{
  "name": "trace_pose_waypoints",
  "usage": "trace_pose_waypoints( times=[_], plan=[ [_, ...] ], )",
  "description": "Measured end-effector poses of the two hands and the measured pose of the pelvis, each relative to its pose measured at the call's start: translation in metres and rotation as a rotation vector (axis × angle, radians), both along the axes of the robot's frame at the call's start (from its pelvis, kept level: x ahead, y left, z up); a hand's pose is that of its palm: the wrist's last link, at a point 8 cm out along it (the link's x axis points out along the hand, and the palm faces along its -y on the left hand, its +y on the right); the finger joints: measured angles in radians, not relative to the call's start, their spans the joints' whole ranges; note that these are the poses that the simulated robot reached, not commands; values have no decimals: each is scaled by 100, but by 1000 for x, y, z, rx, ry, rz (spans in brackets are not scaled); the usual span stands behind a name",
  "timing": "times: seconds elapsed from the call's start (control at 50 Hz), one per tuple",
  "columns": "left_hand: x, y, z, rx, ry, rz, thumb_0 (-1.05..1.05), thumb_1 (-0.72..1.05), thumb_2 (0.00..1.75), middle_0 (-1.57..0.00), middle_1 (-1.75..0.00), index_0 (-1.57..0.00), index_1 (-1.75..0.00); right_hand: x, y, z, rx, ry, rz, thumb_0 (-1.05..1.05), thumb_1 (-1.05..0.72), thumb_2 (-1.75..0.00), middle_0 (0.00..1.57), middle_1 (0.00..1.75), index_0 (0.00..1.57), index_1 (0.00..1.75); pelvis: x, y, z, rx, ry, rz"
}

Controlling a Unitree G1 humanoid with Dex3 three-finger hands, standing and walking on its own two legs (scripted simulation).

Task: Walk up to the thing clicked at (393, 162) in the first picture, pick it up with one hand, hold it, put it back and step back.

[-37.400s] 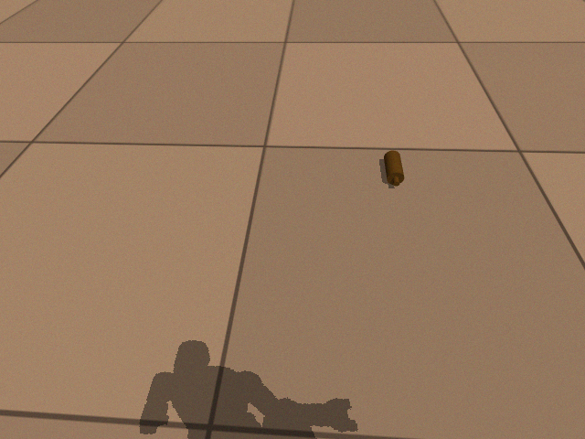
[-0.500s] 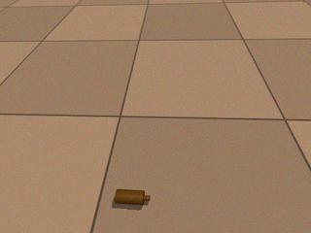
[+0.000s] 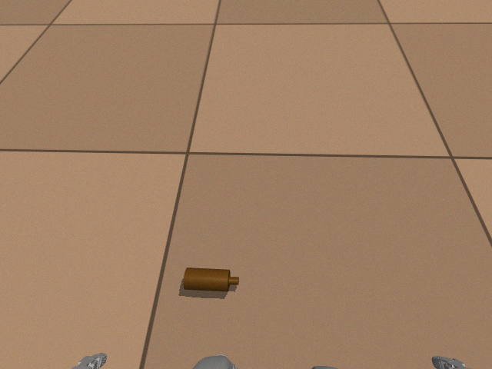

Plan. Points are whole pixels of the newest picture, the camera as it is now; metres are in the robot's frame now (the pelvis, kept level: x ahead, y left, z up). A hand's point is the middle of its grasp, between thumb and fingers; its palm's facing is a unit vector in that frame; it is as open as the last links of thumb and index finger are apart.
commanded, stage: step back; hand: left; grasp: from above
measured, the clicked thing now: (212, 279) +0.48 +0.18 -0.73
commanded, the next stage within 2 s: none
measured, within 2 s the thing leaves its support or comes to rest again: neither
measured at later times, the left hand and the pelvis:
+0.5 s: hand out of the picture +0.02 +0.29 -0.17, palm faces -0.11 -0.91 -0.39, open 7.4 cm; pelvis -0.09 +0.03 -0.02, yaw -6 degrees
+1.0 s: hand out of the picture -0.08 +0.31 -0.15, palm faces -0.03 -0.93 -0.37, open 7.4 cm; pelvis -0.23 +0.05 +0.00, yaw -2 degrees
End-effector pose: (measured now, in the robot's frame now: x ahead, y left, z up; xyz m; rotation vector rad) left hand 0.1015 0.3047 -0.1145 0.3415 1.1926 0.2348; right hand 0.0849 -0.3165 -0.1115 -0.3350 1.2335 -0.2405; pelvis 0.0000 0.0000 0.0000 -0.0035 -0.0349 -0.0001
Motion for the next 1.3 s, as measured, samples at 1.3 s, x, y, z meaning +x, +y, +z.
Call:
trace_pose_waypoints(
  times=[1.3],
  plan=[
    [-334, 25, -5, 23, 7, -115, 0, 90, 90, -20, -30, -20, -30, -325, 16, -4, -42, -170, -32, 0, -90, -90, 21, 30, 21, 30, -335, 24, -19, -22, -26, -112]
  ],
)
